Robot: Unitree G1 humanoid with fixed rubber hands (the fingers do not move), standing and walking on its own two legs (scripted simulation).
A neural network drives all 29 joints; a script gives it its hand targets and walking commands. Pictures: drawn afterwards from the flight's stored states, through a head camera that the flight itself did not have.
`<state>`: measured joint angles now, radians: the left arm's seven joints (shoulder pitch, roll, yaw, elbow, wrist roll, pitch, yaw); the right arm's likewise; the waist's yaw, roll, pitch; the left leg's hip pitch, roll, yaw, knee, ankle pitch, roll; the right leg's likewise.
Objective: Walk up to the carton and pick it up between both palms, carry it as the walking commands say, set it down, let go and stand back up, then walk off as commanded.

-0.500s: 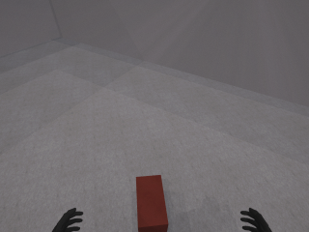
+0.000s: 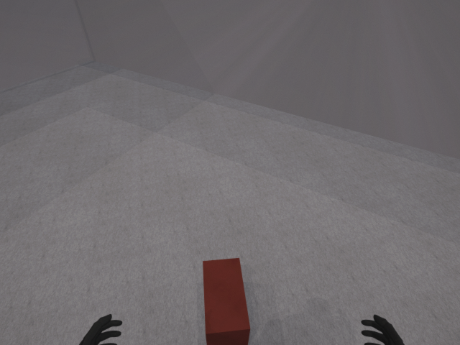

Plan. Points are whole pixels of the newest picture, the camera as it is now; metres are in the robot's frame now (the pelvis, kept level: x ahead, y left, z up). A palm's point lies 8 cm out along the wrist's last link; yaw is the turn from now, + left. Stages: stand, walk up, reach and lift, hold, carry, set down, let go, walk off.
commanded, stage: stand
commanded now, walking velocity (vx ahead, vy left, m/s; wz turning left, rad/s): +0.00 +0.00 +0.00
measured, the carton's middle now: (224, 303) +0.52 +0.02 -0.67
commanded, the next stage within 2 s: walk off in 0.56 s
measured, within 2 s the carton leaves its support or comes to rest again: neither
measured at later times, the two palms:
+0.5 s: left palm out of the picture +0.12 +0.25 -0.08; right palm out of the picture +0.12 -0.29 -0.08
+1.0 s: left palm out of the picture +0.10 +0.26 -0.09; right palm out of the picture +0.09 -0.27 -0.10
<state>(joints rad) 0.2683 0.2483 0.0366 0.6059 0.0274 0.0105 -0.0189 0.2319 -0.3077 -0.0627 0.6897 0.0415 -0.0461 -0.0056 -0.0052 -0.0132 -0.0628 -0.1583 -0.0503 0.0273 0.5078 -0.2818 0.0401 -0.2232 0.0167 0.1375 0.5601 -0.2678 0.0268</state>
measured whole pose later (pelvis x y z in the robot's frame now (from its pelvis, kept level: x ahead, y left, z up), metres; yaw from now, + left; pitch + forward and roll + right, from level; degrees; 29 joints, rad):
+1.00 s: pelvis -0.01 +0.00 +0.00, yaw +0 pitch -4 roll +1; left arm 0.27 0.25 0.03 0.66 0.03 0.04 -0.01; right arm 0.24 -0.28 -0.06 0.75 0.04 0.06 0.01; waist -0.01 -0.01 0.02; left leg -0.18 -0.05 0.03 0.51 -0.27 0.04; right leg -0.24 0.01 0.14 0.56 -0.25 0.03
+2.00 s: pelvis -0.04 +0.11 +0.00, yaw +2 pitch -2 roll -2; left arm 0.35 0.25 0.04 0.70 0.03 0.08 0.05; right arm 0.30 -0.22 -0.06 0.75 0.04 0.07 0.03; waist 0.01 -0.02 0.01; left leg -0.27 -0.04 0.05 0.55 -0.24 0.09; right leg -0.37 0.00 0.03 1.02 -0.46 0.05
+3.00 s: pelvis -0.07 +0.28 +0.03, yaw +1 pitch +0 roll -4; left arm 0.42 0.25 0.03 0.73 0.03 0.04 0.05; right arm 0.28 -0.23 -0.05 0.75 0.04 0.10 -0.01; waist 0.04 -0.01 0.03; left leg -0.18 -0.07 0.15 0.36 -0.11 -0.26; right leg -0.26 0.02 -0.02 0.72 -0.47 0.03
